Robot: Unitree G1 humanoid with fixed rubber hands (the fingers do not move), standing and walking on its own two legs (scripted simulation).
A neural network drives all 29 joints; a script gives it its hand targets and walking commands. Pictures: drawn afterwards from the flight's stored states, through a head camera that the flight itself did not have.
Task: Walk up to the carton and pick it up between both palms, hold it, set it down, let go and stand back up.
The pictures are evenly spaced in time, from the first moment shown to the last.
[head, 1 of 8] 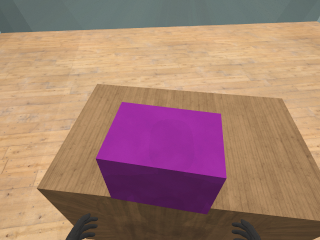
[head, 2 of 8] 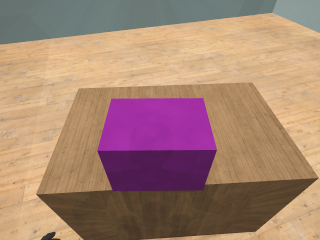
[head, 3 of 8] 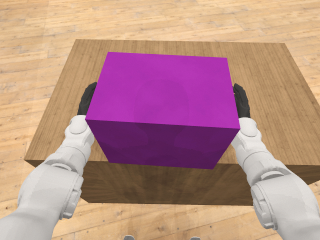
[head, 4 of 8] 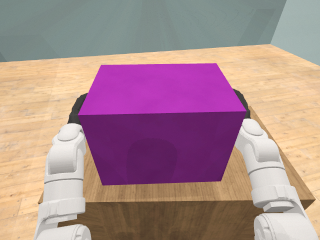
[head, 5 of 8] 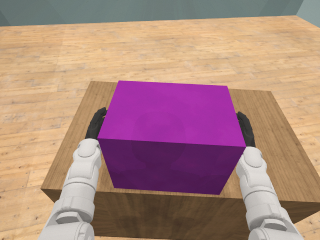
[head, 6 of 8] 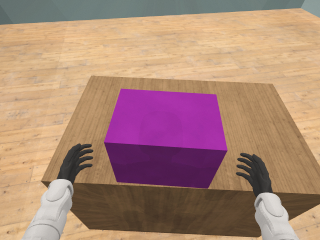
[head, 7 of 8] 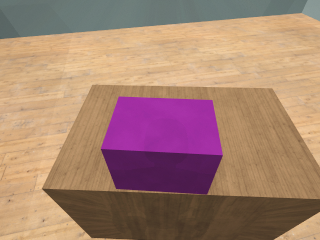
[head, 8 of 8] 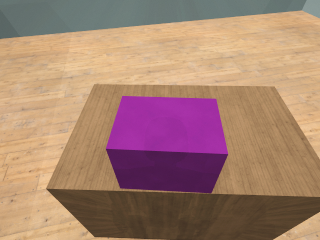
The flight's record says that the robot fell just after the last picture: no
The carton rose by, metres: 0.20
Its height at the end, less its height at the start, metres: +0.00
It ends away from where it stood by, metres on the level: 0.02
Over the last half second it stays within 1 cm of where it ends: yes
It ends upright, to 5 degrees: yes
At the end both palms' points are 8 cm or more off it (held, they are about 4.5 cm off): yes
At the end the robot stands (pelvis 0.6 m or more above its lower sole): yes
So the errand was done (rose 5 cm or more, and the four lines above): yes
